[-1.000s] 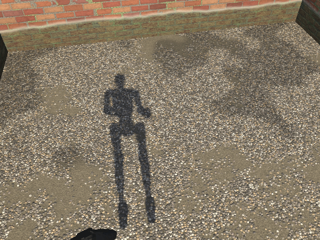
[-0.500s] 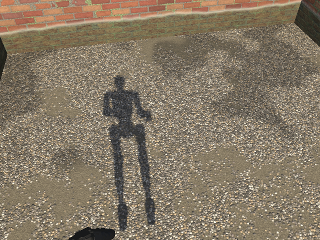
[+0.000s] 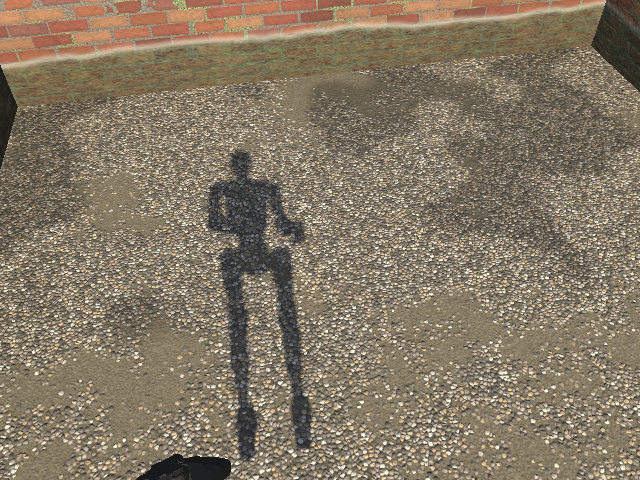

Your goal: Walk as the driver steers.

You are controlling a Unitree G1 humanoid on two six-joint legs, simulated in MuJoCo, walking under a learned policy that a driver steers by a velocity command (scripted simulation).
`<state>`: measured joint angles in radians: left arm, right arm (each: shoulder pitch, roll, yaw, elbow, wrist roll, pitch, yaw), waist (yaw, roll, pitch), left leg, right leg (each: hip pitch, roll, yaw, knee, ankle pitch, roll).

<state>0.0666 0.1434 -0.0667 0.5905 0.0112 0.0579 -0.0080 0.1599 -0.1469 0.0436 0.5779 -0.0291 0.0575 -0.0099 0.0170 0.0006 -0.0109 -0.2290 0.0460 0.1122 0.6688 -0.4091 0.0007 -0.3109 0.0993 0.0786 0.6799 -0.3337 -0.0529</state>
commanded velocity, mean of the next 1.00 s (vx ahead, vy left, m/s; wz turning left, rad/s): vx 0.50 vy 0.00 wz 0.00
